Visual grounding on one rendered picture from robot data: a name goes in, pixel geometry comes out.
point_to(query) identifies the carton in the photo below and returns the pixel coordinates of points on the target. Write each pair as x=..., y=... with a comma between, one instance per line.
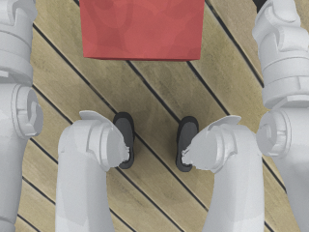
x=142, y=30

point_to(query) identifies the right robot hand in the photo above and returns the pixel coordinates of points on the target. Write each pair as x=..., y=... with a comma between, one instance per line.
x=259, y=4

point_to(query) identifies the robot right forearm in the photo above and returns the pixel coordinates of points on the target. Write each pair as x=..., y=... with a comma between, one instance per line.
x=283, y=51

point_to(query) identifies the robot left forearm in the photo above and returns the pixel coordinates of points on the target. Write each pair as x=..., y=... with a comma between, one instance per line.
x=16, y=35

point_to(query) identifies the left robot thigh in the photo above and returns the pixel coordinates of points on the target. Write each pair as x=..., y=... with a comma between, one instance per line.
x=81, y=203

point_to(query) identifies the left robot upper arm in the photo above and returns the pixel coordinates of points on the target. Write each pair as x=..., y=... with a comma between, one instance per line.
x=21, y=118

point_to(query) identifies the robot right shin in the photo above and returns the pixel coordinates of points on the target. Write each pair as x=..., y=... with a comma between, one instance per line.
x=194, y=154

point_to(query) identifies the right robot upper arm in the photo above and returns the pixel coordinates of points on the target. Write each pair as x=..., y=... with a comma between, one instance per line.
x=283, y=135

